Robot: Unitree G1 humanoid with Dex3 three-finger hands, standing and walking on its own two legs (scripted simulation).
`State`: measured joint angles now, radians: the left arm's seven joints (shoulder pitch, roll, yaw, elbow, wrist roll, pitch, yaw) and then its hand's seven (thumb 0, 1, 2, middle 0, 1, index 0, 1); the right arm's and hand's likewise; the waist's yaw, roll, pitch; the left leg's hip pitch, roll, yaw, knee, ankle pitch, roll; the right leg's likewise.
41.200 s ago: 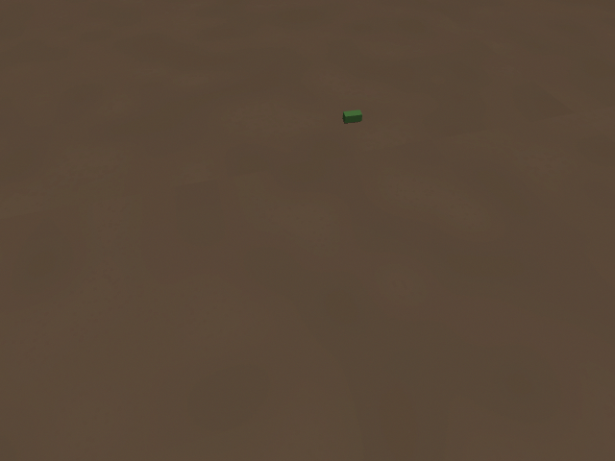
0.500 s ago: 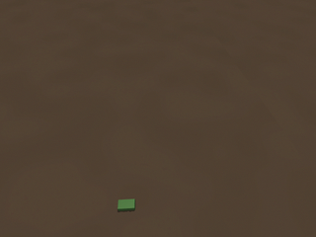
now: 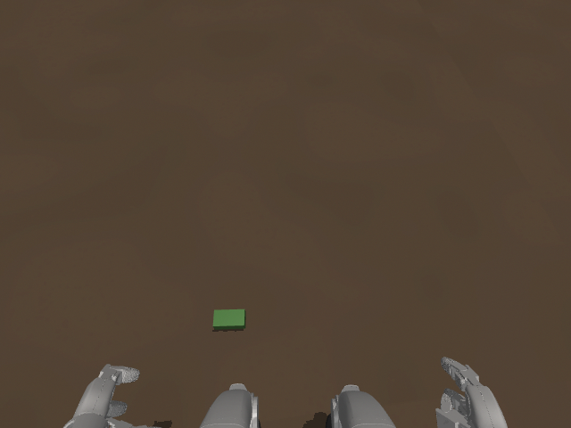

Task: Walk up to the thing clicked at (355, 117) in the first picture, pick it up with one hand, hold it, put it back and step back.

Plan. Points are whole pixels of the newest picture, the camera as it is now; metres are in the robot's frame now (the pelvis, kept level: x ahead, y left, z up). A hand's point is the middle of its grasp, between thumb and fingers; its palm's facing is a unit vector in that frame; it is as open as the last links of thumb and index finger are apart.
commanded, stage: rise first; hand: left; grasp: from above
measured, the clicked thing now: (229, 319) +0.42 +0.20 -0.70
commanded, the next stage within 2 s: none
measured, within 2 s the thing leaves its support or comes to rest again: neither
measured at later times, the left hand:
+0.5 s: hand (155, 382) +0.20 +0.28 -0.31, palm faces -0.44 -0.57 -0.69, open 14.0 cm
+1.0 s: hand (177, 343) +0.30 +0.29 -0.47, palm faces -0.47 -0.16 -0.87, open 13.3 cm
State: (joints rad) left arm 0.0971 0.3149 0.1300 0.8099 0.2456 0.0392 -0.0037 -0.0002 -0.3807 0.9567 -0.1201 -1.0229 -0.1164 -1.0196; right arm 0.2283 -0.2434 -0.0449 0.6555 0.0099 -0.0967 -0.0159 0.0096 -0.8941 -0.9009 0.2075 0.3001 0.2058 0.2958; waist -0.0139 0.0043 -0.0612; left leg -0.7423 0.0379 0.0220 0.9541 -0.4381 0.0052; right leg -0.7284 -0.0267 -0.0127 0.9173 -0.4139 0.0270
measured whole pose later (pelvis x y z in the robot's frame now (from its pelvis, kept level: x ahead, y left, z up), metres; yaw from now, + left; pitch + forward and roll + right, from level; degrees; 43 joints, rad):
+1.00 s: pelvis -0.08 +0.00 -0.32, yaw -3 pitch +33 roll -6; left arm -0.60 0.62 0.11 1.07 1.05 -0.25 0.25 0.00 -0.40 0.92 -0.19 -0.94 -0.19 -0.93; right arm 0.13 -0.27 -0.05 0.74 -0.05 -0.06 0.07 0.01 -0.89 -0.90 0.21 0.30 0.21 0.30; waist -0.08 0.01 -0.11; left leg -2.10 0.04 -0.08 2.18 -0.66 0.00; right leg -2.05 -0.02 -0.05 2.11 -0.64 0.02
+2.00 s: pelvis -0.07 +0.00 -0.39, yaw -5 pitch +34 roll -7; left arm -0.82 0.71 0.14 1.38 1.27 -0.26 0.44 0.00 -0.40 0.90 -0.22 -0.87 -0.21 -0.87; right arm 0.12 -0.27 0.00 0.79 -0.15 -0.06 0.13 0.00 -0.90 -0.90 0.21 0.30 0.20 0.30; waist -0.18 -0.02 -0.05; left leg -2.30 0.03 -0.11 2.41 -0.71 0.01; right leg -2.24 -0.01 -0.06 2.32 -0.68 0.03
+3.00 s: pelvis -0.07 +0.00 -0.41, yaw -7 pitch +32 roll -8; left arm -0.90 0.79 0.17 1.49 1.29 -0.26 0.48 0.00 -0.44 0.93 -0.17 -0.95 -0.17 -0.94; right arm 0.13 -0.29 0.06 0.78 -0.19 -0.09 0.16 0.00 -0.91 -0.90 0.21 0.30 0.20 0.30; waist -0.24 -0.03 0.00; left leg -2.34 0.03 -0.15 2.48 -0.71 0.00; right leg -2.28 0.00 -0.08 2.38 -0.67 0.03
